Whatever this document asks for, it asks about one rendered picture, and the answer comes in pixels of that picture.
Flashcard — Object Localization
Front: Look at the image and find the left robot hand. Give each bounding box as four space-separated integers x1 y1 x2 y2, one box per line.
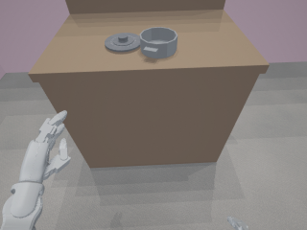
18 110 71 183

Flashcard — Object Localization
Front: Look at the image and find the table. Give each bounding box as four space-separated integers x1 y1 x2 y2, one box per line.
28 0 270 169

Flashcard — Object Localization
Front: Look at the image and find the lid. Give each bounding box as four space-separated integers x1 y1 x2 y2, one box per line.
105 33 141 53

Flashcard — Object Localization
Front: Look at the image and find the left robot forearm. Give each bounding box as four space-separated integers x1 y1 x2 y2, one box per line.
0 181 45 230

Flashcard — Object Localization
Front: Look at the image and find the knob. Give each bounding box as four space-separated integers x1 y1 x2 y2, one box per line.
118 34 128 41

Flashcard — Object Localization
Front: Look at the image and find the pot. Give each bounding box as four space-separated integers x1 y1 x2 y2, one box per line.
139 27 178 58

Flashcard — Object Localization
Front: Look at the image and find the right robot hand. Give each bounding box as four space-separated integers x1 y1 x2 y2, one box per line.
227 216 248 230

